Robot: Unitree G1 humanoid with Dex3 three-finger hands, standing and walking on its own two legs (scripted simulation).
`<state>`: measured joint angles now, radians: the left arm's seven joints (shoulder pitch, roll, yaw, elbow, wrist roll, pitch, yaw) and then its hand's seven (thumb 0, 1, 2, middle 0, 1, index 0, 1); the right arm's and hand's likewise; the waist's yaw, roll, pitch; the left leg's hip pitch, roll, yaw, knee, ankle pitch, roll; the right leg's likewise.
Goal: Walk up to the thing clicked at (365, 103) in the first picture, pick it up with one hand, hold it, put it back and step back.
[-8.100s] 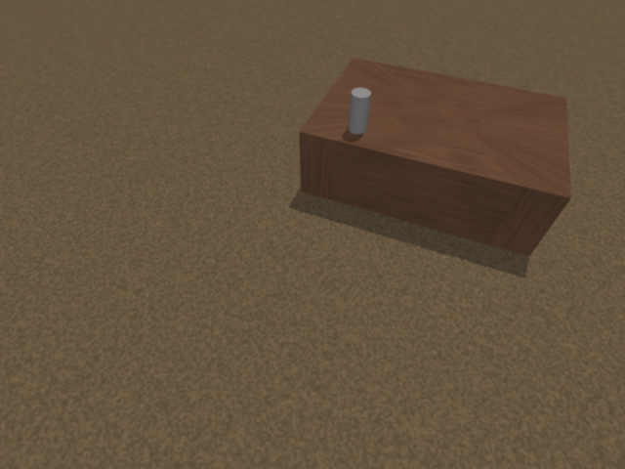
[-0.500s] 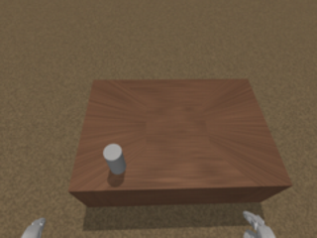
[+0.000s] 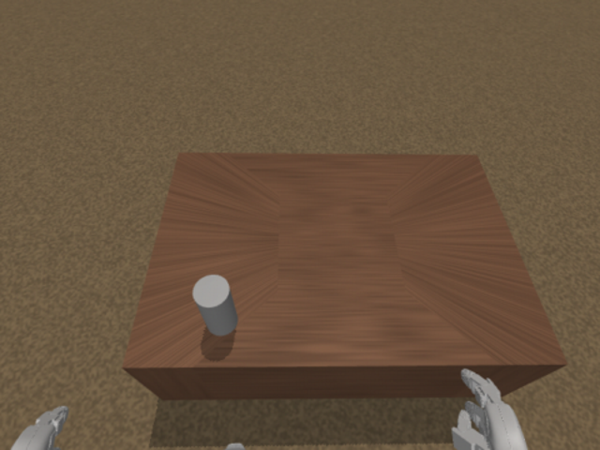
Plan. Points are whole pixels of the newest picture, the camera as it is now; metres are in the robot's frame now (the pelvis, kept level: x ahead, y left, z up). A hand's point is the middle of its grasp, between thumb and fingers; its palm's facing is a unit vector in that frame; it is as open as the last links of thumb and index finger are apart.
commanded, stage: go down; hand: left
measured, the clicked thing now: (217, 306) +0.46 +0.18 -0.32
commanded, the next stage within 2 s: none
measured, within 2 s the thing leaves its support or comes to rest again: neither
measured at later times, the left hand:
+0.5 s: hand out of the picture +0.13 +0.28 -0.09, palm faces +0.08 -0.94 -0.33, open 17.6 cm
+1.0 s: hand (56, 391) +0.23 +0.32 -0.06, palm faces +0.16 -0.95 -0.27, open 17.5 cm
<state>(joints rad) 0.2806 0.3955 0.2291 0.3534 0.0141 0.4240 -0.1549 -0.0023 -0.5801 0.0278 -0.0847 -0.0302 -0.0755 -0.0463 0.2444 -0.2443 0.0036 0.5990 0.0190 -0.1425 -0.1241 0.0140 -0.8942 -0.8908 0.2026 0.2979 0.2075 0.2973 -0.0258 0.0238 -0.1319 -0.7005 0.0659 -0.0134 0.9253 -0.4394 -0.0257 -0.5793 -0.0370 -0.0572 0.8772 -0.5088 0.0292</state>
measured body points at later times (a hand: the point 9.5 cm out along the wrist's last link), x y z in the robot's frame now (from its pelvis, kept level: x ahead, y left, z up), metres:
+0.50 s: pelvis -0.02 +0.00 -0.01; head +0.03 +0.01 +0.43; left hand +0.12 +0.33 -0.07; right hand +0.14 -0.25 -0.09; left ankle +0.01 +0.13 -0.69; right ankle -0.05 -0.14 -0.69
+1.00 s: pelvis -0.03 +0.01 -0.01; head +0.03 +0.03 +0.43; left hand +0.21 +0.37 -0.04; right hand +0.12 -0.25 -0.09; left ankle +0.01 +0.13 -0.69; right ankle -0.05 -0.14 -0.69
